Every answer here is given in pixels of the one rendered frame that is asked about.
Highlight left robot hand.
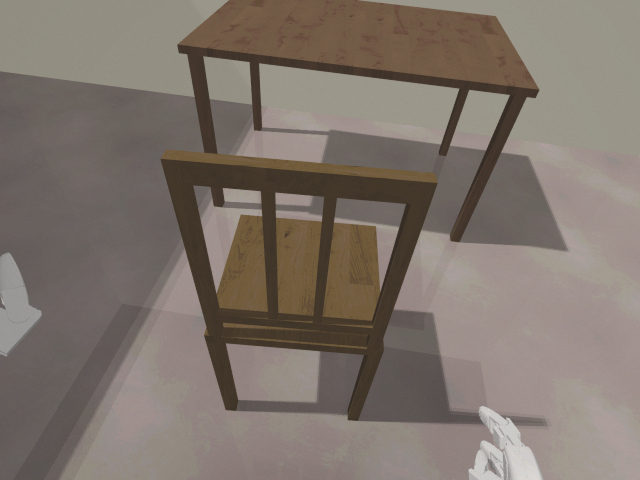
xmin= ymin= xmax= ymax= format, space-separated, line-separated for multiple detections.
xmin=0 ymin=253 xmax=42 ymax=357

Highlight chair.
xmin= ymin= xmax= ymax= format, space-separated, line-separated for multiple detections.
xmin=161 ymin=149 xmax=438 ymax=421

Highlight right robot hand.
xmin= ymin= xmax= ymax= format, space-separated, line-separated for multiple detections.
xmin=469 ymin=406 xmax=544 ymax=480

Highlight table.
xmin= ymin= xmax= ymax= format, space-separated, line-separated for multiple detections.
xmin=177 ymin=0 xmax=539 ymax=242

